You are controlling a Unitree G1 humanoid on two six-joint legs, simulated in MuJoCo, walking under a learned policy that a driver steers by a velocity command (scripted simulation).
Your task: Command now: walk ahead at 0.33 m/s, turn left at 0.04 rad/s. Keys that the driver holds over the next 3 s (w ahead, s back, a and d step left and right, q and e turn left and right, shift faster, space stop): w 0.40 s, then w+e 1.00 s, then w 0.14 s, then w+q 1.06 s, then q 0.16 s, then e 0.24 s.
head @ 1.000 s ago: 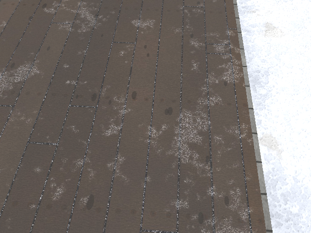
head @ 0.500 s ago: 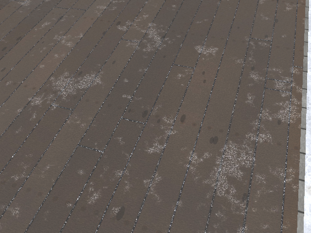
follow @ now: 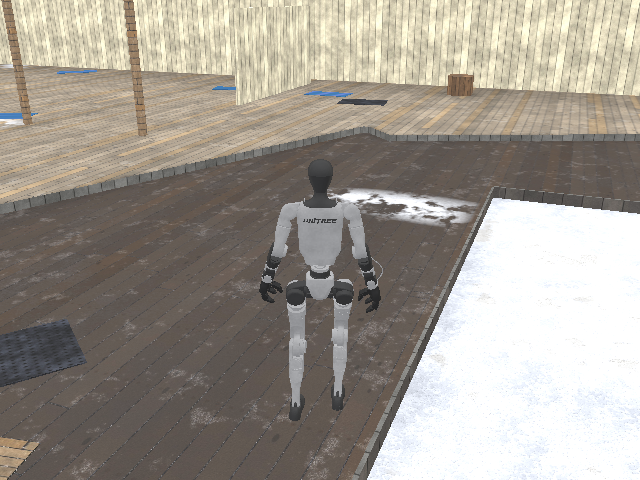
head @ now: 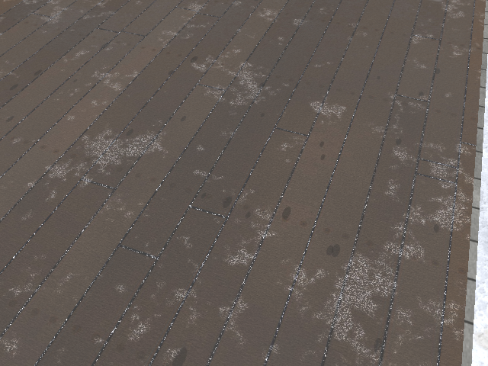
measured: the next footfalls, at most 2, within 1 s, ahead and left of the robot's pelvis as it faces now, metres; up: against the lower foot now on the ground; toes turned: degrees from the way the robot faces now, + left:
right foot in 0.06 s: +0.07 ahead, -0.10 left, +0.00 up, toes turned -2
left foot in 0.54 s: +0.41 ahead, +0.09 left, +0.00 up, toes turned +0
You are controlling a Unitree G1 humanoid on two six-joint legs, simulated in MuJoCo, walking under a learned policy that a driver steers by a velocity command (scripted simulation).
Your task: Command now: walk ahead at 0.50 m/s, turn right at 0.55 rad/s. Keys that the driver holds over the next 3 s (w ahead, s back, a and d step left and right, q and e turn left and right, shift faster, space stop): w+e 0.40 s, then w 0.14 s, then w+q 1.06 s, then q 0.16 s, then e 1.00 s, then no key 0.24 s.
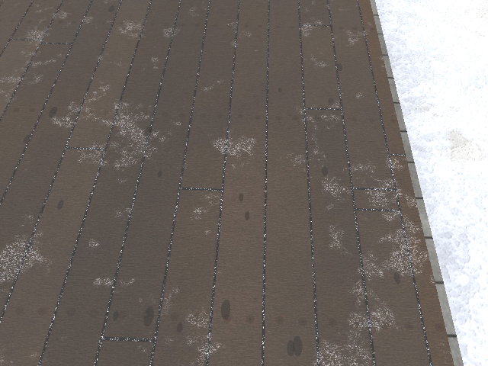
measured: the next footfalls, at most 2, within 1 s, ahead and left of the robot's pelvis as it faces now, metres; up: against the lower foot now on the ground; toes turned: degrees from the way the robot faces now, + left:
right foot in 0.08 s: +0.20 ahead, -0.08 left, +0.00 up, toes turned -8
left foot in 0.62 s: +0.55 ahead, +0.01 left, +0.00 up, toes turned -16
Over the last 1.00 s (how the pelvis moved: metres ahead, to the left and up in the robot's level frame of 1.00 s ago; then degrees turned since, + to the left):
0.47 -0.01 -0.01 -17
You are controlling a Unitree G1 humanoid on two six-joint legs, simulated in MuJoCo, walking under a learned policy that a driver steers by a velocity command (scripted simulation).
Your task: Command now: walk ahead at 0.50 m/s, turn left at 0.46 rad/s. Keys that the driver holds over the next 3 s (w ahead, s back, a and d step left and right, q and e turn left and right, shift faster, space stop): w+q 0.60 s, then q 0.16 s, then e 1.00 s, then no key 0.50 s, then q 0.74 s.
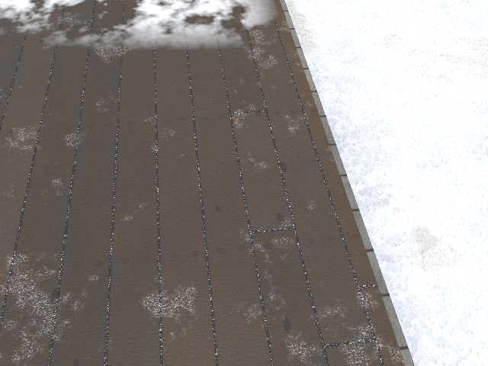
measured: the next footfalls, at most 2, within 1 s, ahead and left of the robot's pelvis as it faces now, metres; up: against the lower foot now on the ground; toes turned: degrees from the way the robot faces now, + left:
right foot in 0.16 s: +0.25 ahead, -0.12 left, +0.00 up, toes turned +8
left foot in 0.68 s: +0.44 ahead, +0.16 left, +0.00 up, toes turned +29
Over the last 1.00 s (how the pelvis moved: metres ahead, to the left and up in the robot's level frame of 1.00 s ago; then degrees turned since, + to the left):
0.55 -0.06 0.01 -9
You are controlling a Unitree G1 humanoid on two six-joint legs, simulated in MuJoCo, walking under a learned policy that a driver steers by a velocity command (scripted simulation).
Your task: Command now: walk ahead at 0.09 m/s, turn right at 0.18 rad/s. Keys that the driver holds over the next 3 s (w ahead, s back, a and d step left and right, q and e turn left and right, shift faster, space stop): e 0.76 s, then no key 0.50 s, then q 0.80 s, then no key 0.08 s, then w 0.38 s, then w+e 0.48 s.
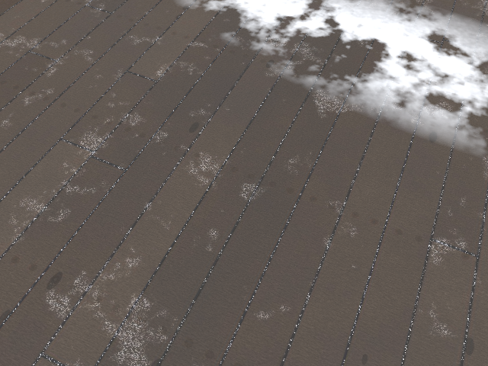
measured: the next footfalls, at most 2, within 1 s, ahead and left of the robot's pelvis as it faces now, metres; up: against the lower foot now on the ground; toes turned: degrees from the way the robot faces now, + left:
right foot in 0.22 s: +0.06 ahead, -0.11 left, +0.00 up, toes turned -9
left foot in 0.72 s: +0.12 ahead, +0.08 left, +0.00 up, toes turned -29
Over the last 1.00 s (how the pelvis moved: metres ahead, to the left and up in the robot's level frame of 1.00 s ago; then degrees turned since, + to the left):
0.42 0.09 0.00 27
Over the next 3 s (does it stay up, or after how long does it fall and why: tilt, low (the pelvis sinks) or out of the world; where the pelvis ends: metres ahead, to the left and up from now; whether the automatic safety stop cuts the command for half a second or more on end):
stays up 0.35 0.02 0.00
